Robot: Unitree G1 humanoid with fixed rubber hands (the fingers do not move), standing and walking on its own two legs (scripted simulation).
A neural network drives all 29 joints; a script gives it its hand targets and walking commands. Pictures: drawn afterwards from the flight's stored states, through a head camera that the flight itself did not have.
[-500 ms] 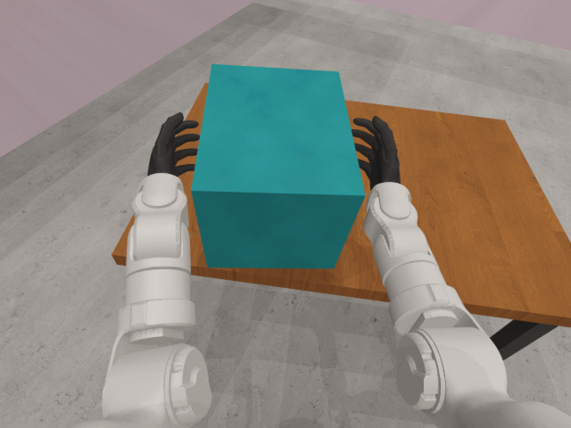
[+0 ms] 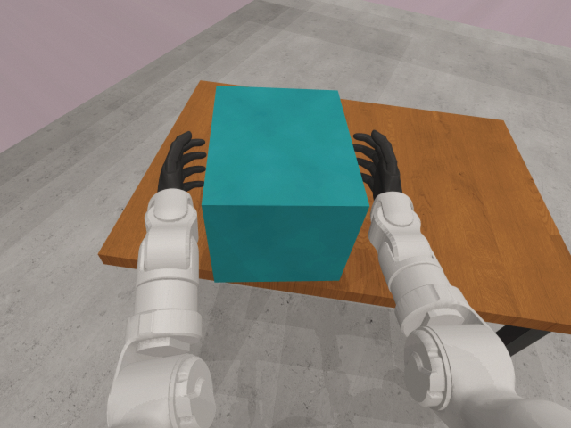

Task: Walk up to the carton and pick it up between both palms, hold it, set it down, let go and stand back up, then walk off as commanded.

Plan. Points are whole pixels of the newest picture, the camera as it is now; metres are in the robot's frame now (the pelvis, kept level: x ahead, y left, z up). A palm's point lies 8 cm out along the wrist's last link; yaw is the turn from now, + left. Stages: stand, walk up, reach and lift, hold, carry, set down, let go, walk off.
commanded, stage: set down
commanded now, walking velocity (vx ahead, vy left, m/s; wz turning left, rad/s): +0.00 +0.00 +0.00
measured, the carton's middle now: (278, 183) +0.46 +0.03 +0.07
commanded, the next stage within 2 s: none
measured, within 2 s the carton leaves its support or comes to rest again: neither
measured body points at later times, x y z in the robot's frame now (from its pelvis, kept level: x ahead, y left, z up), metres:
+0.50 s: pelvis +0.01 +0.00 +0.00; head +0.02 +0.03 +0.45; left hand +0.41 +0.17 +0.11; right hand +0.44 -0.12 +0.11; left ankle +0.03 +0.18 -0.74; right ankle +0.00 -0.07 -0.74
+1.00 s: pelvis +0.03 +0.00 +0.00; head +0.05 +0.02 +0.45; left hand +0.42 +0.16 +0.11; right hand +0.46 -0.13 +0.10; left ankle +0.03 +0.18 -0.74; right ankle +0.00 -0.06 -0.74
